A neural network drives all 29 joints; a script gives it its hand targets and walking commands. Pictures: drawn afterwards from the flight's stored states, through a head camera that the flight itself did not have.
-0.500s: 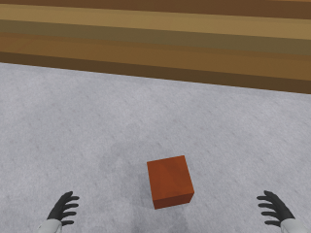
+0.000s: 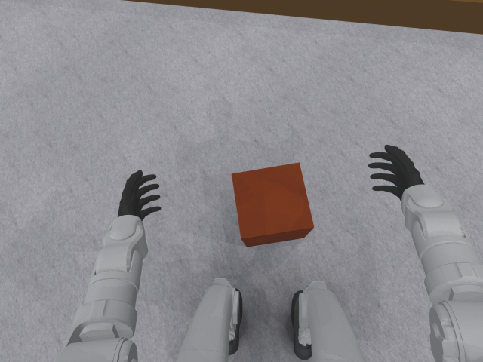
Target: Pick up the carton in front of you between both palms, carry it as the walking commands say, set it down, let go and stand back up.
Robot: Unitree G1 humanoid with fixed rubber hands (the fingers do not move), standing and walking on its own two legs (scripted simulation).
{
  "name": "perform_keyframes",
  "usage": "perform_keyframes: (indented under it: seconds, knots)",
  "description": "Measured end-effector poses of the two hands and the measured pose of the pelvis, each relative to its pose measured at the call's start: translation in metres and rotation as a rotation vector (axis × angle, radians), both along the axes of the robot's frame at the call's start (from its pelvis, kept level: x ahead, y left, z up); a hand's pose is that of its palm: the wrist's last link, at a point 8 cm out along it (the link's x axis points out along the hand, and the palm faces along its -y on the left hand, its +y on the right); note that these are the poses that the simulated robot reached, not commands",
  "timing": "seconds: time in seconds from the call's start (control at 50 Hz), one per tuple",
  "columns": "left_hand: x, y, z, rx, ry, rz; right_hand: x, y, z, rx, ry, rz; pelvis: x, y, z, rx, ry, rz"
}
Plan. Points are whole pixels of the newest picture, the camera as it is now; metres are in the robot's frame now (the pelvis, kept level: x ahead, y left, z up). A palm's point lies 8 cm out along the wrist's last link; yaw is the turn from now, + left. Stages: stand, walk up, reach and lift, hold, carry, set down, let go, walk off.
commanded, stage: reach and lift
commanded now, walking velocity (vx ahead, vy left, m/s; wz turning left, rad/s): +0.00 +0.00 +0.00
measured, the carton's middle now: (270, 208) +0.46 +0.00 -0.56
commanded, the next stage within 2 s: none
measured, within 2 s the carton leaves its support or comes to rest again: neither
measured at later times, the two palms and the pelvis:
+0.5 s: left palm (183, 172) +0.44 +0.19 -0.16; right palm (363, 144) +0.51 -0.19 -0.17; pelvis -0.03 -0.01 -0.06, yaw +0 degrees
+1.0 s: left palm (205, 204) +0.43 +0.19 -0.40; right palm (337, 189) +0.49 -0.19 -0.41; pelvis -0.06 +0.01 -0.26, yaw +2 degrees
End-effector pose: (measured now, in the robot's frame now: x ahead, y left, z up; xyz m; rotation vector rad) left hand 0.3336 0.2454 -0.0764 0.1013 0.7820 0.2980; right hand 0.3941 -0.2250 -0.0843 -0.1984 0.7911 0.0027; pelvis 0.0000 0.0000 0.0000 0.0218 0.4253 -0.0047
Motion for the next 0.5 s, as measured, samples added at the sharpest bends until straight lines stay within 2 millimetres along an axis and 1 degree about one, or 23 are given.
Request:
perform_keyframes:
  seconds: [0.14,0.26,0.32,0.38,0.44,0.5]
  knots:
    - [0.045,-0.025,-0.017,-0.038,-0.069,0.033,0.046,0.011,-0.014,0.038,-0.049,0.011,-0.034,-0.003,-0.022,0.008,0.098,-0.008]
    - [0.082,-0.044,-0.030,-0.064,-0.121,0.051,0.084,0.024,-0.025,0.078,-0.081,0.022,-0.048,-0.005,-0.039,0.018,0.178,-0.017]
    - [0.097,-0.050,-0.037,-0.064,-0.142,0.055,0.102,0.030,-0.032,0.090,-0.102,0.027,-0.049,-0.006,-0.045,0.022,0.222,-0.018]
    - [0.107,-0.053,-0.048,-0.063,-0.152,0.053,0.115,0.035,-0.041,0.096,-0.118,0.031,-0.046,-0.006,-0.048,0.025,0.268,-0.018]
    - [0.112,-0.055,-0.065,-0.061,-0.148,0.042,0.120,0.038,-0.057,0.100,-0.118,0.027,-0.039,-0.007,-0.052,0.026,0.313,-0.016]
    - [0.111,-0.056,-0.088,-0.060,-0.132,0.031,0.118,0.038,-0.083,0.100,-0.101,0.017,-0.031,-0.007,-0.061,0.026,0.357,-0.014]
